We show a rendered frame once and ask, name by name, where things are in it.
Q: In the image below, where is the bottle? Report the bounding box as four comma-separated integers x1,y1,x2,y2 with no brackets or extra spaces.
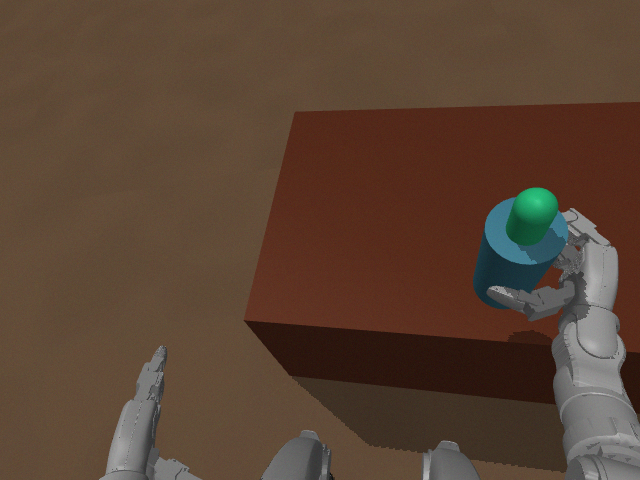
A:
473,187,568,309

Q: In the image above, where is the left robot hand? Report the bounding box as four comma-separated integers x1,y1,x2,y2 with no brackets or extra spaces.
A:
105,345,202,480

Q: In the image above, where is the right robot hand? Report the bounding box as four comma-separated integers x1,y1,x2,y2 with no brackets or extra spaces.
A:
486,208,619,322

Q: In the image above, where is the right robot arm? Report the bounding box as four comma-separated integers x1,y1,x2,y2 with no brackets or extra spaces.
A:
551,304,640,480

